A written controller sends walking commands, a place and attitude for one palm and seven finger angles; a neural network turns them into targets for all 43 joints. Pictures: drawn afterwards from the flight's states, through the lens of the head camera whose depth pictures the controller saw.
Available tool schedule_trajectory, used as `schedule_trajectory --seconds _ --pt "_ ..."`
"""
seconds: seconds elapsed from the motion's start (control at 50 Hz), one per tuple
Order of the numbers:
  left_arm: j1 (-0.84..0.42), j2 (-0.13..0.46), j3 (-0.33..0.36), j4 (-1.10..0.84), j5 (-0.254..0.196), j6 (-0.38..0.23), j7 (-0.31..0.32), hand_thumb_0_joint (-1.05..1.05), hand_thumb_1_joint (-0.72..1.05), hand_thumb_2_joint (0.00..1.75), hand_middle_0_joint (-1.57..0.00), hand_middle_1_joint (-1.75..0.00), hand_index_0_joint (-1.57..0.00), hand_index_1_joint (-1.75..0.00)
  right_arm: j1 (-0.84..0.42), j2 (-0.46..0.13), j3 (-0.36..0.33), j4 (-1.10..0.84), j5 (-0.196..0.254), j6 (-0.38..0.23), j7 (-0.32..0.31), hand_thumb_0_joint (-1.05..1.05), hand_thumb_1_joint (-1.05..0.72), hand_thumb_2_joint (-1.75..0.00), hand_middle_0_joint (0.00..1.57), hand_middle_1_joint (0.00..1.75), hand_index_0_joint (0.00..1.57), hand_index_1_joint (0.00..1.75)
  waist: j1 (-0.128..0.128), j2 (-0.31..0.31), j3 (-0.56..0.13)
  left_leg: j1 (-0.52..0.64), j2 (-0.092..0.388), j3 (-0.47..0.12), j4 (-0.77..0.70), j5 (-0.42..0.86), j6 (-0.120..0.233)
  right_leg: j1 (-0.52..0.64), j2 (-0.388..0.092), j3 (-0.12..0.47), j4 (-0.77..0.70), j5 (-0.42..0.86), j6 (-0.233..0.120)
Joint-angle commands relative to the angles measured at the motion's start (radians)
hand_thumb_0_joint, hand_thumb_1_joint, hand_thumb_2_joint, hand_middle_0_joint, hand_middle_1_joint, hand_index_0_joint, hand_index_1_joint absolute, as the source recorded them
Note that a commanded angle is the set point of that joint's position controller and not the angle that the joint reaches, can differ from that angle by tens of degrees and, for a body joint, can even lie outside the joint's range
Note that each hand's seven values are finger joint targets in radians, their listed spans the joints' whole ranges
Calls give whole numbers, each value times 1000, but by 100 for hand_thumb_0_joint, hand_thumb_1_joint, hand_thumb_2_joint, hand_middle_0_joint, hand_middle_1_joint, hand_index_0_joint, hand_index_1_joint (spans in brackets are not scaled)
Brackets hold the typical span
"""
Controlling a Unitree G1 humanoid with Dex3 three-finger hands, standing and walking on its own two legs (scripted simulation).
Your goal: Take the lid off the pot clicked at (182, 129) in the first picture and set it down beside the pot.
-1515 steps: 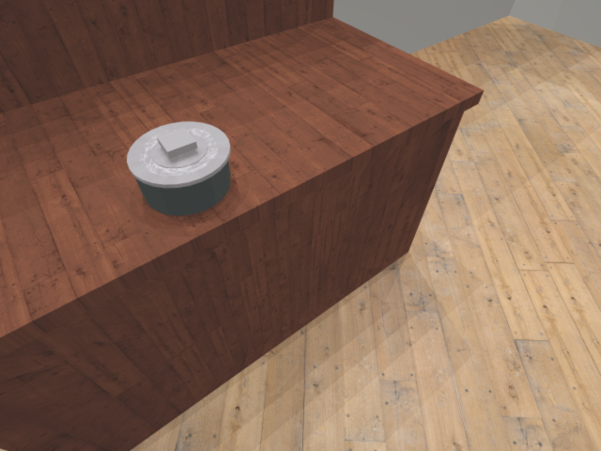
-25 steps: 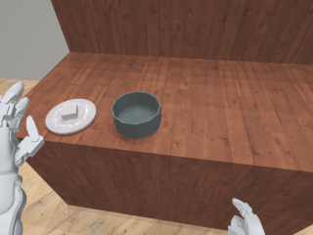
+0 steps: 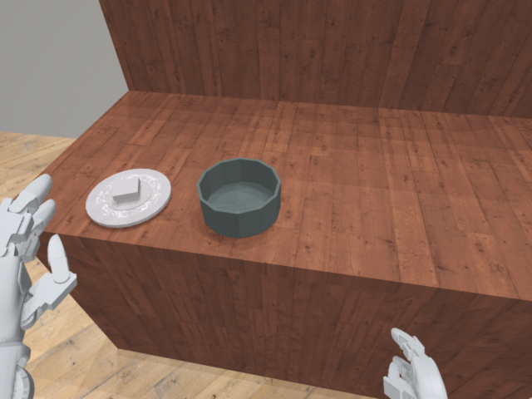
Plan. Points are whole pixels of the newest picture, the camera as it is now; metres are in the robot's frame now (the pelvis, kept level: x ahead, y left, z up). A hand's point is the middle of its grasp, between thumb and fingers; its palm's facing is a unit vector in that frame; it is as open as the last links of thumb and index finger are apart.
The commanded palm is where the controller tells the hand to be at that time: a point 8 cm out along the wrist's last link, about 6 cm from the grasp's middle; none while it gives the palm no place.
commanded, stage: step back with the hand held close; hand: left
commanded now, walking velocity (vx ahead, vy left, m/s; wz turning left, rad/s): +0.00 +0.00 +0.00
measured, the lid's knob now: (126, 188) +0.49 +0.38 +0.01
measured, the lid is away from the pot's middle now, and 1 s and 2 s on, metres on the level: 0.25 0.25 0.25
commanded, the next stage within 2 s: none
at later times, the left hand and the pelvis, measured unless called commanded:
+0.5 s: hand (62, 289) +0.17 +0.26 +0.16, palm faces +0.28 -0.82 -0.50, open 7.4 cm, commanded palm +0.11 +0.30 +0.20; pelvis -0.03 +0.03 -0.01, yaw -1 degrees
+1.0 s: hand (35, 327) +0.13 +0.25 +0.17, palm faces +0.35 -0.83 -0.43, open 7.4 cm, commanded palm +0.06 +0.30 +0.20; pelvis -0.07 +0.02 -0.02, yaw -1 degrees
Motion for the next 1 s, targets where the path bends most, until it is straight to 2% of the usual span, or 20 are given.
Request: schedule_trajectory --seconds 0.0,0.02,0.04,0.06,0.08,0.12,0.18,0.24,0.28,0.3,0.34,0.4,0.44,0.5,0.6,0.66,0.76,0.92,0.96,0.98 --pt "-98 171 110 -220 0 -64 12 0 90 90 -20 -30 -20 -30 -143 -101 -28 -171 -4 -59 -3 0 -90 -90 20 30 20 30 -5 -4 -67 -110 1 38 -84 225 25 78 -1 -31 -45 63 -23" --pt "-86 171 111 -225 -1 -64 13 0 90 90 -20 -30 -20 -30 -140 -101 -30 -169 -4 -58 -3 0 -90 -90 20 30 20 30 -4 1 -67 -104 3 39 -83 243 24 82 -1 -30 -41 82 -24" --pt "-256 345 287 -341 2 -115 21 0 90 90 -20 -30 -20 -30 -82 -132 -31 -222 9 -21 -3 0 -90 -90 20 30 20 30 -32 -38 16 -162 20 16 -59 165 41 -2 -45 102 -69 158 -17" --pt "-120 228 206 -202 0 -115 10 0 90 90 -20 -30 -20 -30 -80 -103 -30 -192 1 6 -4 0 -90 -90 20 30 20 30 -46 -94 4 -163 24 3 -38 157 42 -11 -69 93 -61 170 -20" --pt "-87 210 195 -196 2 -115 2 0 90 90 -20 -30 -20 -30 -89 -106 -32 -209 2 20 2 0 -90 -90 20 30 20 30 -44 -100 -11 -153 21 9 -33 171 41 -23 -67 108 -57 201 -20" --pt "-18 164 145 -164 13 -113 -9 0 90 90 -20 -30 -20 -30 -82 -121 -47 -219 -2 54 2 0 -90 -90 20 30 20 30 -51 -88 -59 -150 38 14 -20 228 42 -6 -82 88 -29 248 -14" --pt "34 181 156 -231 13 -118 -7 0 90 90 -20 -30 -20 -30 -97 -125 -54 -244 -3 82 2 0 -90 -90 20 30 20 30 -49 -18 -132 -151 57 5 -19 334 42 14 -79 66 25 305 -11" --pt "70 222 186 -289 15 -119 4 0 90 90 -20 -30 -20 -30 -90 -126 -66 -267 1 116 -2 0 -90 -90 20 30 20 30 -49 -39 -165 -188 73 -9 -1 392 43 29 -82 43 65 324 -7" --pt "106 248 217 -326 11 -116 14 0 90 90 -20 -30 -20 -30 -106 -122 -67 -281 7 126 -4 0 -90 -90 20 30 20 30 -49 -1 -193 -200 78 -17 4 424 43 26 -74 39 93 333 -3" --pt "119 237 207 -331 10 -114 15 0 90 90 -20 -30 -20 -30 -95 -117 -66 -287 8 135 -4 0 -90 -90 20 30 20 30 -51 -14 -189 -220 82 -26 6 434 41 31 -74 24 104 317 0" --pt "118 257 220 -364 7 -112 21 0 90 90 -20 -30 -20 -30 -93 -126 -74 -295 12 142 -7 0 -90 -90 20 30 20 30 -53 15 -181 -258 88 -37 15 416 42 19 -73 30 121 296 -1" --pt "148 254 227 -366 4 -109 28 0 90 90 -20 -30 -20 -30 -85 -121 -79 -296 16 143 -7 0 -90 -90 20 30 20 30 -57 17 -191 -276 94 -43 22 413 41 5 -70 22 143 267 2" --pt "132 254 226 -369 3 -110 30 0 90 90 -20 -30 -20 -30 -82 -129 -83 -295 17 138 -8 0 -90 -90 20 30 20 30 -60 26 -167 -315 99 -53 24 355 45 -20 -71 32 154 228 1" --pt "129 239 217 -343 2 -110 32 0 90 90 -20 -30 -20 -30 -71 -127 -85 -289 17 133 -8 0 -90 -90 20 30 20 30 -67 -18 -151 -355 94 -53 26 244 48 -37 -74 42 157 180 -2" --pt "89 233 205 -366 10 -123 38 0 90 90 -20 -30 -20 -30 -59 -133 -81 -289 16 116 -9 0 -90 -90 20 30 20 30 -75 4 -123 -458 91 -65 7 34 59 -40 -70 54 176 108 -6" --pt "67 234 204 -374 13 -130 41 0 90 90 -20 -30 -20 -30 -57 -135 -80 -292 16 109 -10 0 -90 -90 20 30 20 30 -78 -11 -104 -515 85 -72 10 -62 64 -39 -71 70 184 91 -11" --pt "51 232 202 -380 17 -143 46 0 90 90 -20 -30 -20 -30 -50 -133 -78 -291 13 99 -11 0 -90 -90 20 30 20 30 -84 -24 -94 -555 74 -75 17 -155 66 -45 -72 88 171 55 -16" --pt "44 232 210 -379 26 -163 49 0 90 90 -20 -30 -20 -30 -52 -135 -86 -282 7 96 -7 0 -90 -90 20 30 20 30 -85 5 -104 -624 86 -82 3 -156 74 -7 -52 84 212 82 -13" --pt "47 231 214 -379 28 -168 48 0 90 90 -20 -30 -20 -30 -50 -136 -89 -283 6 96 -6 0 -90 -90 20 30 20 30 -84 -8 -103 -655 88 -88 1 -168 78 11 -47 82 233 99 -12" --pt "50 242 223 -389 31 -169 50 0 90 90 -20 -30 -20 -30 -49 -140 -91 -282 6 95 -4 0 -90 -90 20 30 20 30 -86 15 -119 -659 92 -93 -6 -160 79 20 -41 82 246 105 -12"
